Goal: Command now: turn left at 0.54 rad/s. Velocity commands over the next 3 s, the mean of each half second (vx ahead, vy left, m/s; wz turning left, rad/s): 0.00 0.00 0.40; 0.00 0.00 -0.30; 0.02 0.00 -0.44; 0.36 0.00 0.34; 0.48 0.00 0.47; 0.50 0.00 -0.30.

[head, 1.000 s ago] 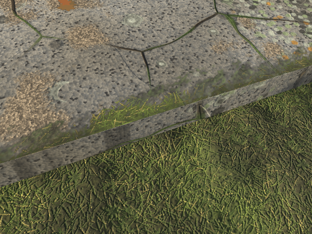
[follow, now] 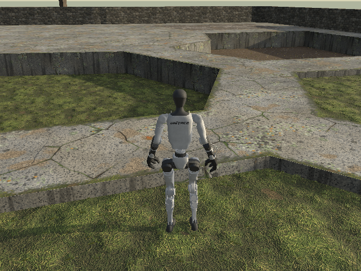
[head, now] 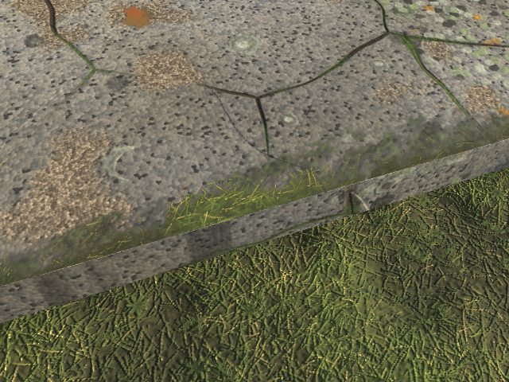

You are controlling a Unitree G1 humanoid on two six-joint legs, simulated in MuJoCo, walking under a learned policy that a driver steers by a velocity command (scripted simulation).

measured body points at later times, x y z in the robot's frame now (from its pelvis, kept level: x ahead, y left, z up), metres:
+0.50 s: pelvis -0.02 -0.01 -0.01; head +0.01 -0.01 +0.44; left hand +0.01 +0.27 -0.13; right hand +0.15 -0.25 -0.13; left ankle -0.05 +0.09 -0.75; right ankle +0.00 -0.12 -0.74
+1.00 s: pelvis -0.03 -0.04 -0.01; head +0.01 -0.07 +0.43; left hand +0.07 +0.24 -0.12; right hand +0.07 -0.32 -0.16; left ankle -0.06 +0.09 -0.71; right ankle -0.03 -0.12 -0.74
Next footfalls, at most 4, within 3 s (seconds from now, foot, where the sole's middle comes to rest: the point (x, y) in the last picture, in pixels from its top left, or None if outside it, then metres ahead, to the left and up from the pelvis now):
0.10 right None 0.04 -0.11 -0.78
0.50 left None -0.01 0.09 -0.78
0.94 right None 0.01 -0.12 -0.78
1.56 left None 0.06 0.05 -0.78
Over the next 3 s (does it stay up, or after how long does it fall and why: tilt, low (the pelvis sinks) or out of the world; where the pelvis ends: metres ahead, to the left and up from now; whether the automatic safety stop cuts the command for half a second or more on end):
stays up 0.67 -0.04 -0.01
